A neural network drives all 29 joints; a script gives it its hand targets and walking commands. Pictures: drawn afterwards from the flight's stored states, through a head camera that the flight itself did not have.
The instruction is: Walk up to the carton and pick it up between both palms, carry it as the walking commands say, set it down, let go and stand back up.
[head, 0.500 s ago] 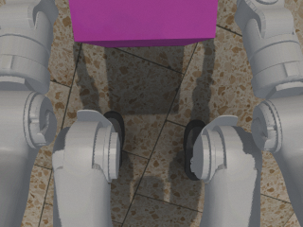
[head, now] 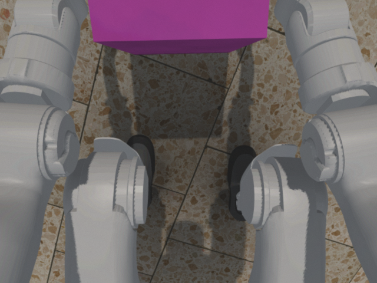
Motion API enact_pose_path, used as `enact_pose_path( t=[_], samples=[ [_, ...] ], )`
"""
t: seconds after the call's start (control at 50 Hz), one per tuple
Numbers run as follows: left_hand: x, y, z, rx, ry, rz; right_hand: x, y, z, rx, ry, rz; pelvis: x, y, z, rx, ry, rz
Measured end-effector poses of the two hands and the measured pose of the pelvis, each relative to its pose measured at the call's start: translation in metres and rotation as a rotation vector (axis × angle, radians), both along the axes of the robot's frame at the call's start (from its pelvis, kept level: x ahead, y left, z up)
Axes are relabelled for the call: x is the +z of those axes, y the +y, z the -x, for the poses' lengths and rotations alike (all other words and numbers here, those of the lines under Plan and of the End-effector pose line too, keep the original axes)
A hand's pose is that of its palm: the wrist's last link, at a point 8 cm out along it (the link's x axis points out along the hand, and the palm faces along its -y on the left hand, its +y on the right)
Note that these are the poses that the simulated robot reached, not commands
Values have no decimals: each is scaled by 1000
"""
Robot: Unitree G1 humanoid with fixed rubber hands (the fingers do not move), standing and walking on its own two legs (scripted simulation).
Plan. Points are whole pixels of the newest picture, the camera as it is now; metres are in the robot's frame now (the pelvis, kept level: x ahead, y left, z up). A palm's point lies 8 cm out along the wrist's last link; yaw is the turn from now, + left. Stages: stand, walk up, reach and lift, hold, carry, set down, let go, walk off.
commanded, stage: reach and lift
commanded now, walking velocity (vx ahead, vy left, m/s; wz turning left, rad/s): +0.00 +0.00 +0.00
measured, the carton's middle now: out of the picture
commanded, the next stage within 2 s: none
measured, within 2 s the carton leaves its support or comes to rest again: leaves its support in 0.72 s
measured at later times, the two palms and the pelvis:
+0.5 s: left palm out of the picture +0.56 +0.20 -0.17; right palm out of the picture +0.58 -0.10 -0.17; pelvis +0.02 +0.00 -0.01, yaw -1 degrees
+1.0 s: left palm out of the picture +0.56 +0.21 -0.14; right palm out of the picture +0.58 -0.09 -0.14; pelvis +0.00 +0.00 +0.00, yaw +0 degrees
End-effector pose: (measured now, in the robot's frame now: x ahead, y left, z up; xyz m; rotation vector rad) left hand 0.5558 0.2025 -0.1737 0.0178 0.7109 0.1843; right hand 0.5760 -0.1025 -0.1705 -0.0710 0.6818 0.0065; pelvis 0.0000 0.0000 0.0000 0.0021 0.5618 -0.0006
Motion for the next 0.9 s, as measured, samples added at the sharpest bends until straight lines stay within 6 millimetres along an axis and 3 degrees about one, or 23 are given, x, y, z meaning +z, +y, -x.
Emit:
enact_pose_path(
  t=[0.64,0.9],
  samples=[
    [3,1,-1,-59,36,24,0,-1,-2,-15,33,-49,-14,-1,-20,-8,47,-5],
    [20,4,-1,1,-5,35,19,8,-7,-47,-6,-37,-3,-3,-4,-16,-31,-10]
  ],
)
